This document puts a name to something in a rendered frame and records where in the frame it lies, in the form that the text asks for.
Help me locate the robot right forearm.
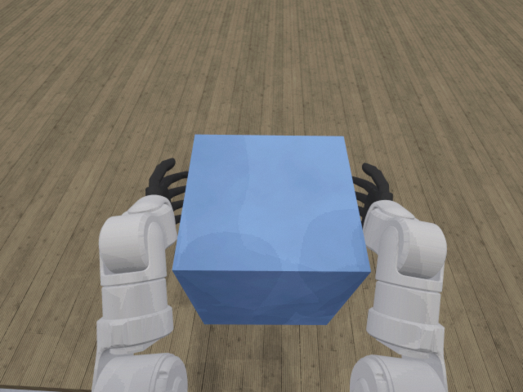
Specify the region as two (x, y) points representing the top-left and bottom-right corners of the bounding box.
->
(363, 200), (448, 392)

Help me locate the carton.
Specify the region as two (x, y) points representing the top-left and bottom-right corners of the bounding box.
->
(172, 135), (371, 325)

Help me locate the robot left forearm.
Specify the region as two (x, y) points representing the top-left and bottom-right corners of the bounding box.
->
(92, 195), (177, 392)

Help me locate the right robot hand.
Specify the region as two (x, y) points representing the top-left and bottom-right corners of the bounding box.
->
(352, 163), (393, 229)

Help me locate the left robot hand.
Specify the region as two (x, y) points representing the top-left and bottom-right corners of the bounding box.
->
(145, 158), (189, 224)

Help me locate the right robot upper arm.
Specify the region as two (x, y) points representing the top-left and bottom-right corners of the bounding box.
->
(350, 354), (445, 392)

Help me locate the left robot upper arm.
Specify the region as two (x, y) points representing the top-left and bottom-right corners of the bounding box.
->
(94, 353), (188, 392)

